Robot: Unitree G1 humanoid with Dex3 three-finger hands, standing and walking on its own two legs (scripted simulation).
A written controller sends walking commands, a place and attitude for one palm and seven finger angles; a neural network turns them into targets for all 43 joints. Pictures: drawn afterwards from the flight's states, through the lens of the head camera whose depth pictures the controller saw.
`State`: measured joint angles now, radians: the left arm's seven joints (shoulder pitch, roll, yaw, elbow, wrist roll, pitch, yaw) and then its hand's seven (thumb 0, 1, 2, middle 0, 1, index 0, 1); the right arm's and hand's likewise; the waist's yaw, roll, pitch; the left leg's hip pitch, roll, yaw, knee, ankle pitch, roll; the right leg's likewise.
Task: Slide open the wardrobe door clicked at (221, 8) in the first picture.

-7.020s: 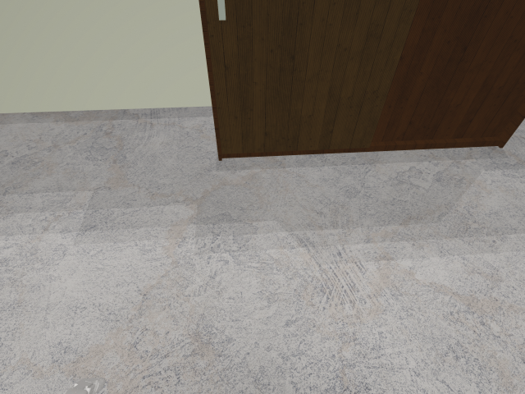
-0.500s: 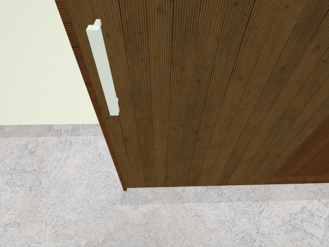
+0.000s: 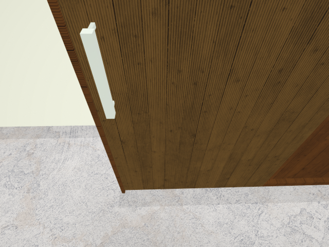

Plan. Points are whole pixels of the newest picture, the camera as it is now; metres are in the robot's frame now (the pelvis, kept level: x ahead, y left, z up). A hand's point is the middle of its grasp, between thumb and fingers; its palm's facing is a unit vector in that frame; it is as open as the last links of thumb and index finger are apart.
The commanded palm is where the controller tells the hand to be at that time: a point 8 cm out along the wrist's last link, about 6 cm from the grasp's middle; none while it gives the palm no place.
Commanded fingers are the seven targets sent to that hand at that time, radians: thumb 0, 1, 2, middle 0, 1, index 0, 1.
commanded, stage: look again from close up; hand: left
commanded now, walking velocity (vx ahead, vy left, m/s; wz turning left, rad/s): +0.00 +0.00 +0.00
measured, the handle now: (102, 76) +0.51 +0.21 +0.14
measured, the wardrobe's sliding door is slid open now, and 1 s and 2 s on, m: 0.00 0.00 0.00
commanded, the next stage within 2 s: raise the hand with hooked fingers in 0.30 s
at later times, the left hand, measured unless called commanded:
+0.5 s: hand out of the picture +0.09 +0.19 -0.12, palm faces +0.22 -0.96 -0.19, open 7.4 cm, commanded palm +0.10 +0.24 -0.06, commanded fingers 0.00 0.76 0.84 -0.21 -0.39 -0.21 -0.39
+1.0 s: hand (75, 231) +0.16 +0.21 -0.01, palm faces +0.14 -0.99 -0.05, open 9.7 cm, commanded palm +0.13 +0.27 +0.00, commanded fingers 0.00 0.18 0.59 -0.25 -0.76 -0.25 -0.76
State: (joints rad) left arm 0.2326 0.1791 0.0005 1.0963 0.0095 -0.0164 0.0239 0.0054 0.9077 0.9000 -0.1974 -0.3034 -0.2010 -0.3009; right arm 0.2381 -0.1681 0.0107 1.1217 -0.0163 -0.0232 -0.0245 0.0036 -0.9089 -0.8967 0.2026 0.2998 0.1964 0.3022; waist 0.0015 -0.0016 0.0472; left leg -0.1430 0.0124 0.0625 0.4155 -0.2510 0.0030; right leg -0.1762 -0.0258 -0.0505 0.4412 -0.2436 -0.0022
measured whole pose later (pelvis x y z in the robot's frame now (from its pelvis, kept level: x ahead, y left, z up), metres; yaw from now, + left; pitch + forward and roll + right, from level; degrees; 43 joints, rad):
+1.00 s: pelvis -0.03 -0.01 -0.07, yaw +3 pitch +9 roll -3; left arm 0.42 0.23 0.19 -0.06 -0.27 -0.42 -0.25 0.02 0.40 0.69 -0.23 -0.63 -0.24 -0.62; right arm 0.19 -0.23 0.02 0.53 0.02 -0.23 -0.06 0.01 -0.90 -0.90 0.20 0.30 0.20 0.30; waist 0.04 0.01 -0.09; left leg -0.75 0.04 -0.04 1.08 -0.50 -0.01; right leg -0.71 -0.03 -0.14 1.01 -0.47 -0.02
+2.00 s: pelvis -0.02 +0.01 -0.01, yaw +2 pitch +0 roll -1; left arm -0.04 0.42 0.45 0.19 -0.35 0.01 -0.41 -0.01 -0.50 0.30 -0.30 -1.20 -0.30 -1.20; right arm 0.24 -0.26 0.08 0.61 0.06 -0.24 -0.12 0.01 -0.90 -0.90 0.21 0.30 0.20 0.30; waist 0.05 0.05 -0.02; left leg -0.29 0.02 0.02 0.62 -0.32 0.01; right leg -0.27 -0.03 -0.09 0.57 -0.29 0.00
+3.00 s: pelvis -0.02 +0.00 -0.01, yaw +1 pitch +1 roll +0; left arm -0.26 0.43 0.42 0.43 -0.29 0.00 -0.38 -0.01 -0.50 0.30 -0.30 -1.20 -0.30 -1.20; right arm 0.26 -0.27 0.07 0.61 0.06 -0.21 -0.13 0.01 -0.90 -0.90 0.21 0.30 0.20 0.30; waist 0.02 0.03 -0.01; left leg -0.29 0.03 0.04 0.57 -0.30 0.00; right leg -0.30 -0.02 -0.07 0.55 -0.27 -0.01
